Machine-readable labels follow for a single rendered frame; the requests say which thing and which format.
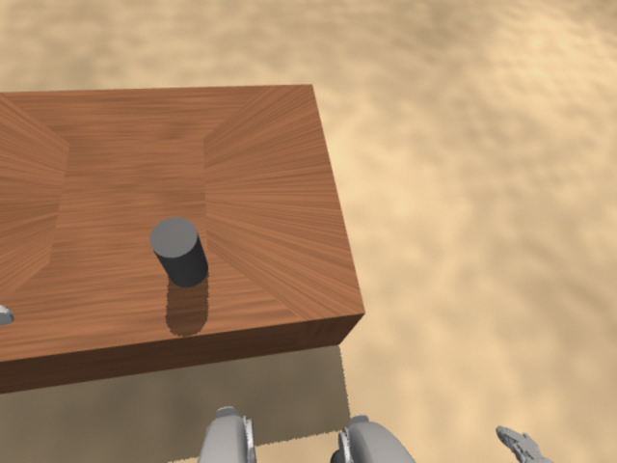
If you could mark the can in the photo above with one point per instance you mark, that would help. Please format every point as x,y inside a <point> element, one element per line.
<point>176,243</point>

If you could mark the right robot hand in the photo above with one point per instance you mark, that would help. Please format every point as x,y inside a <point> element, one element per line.
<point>525,449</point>

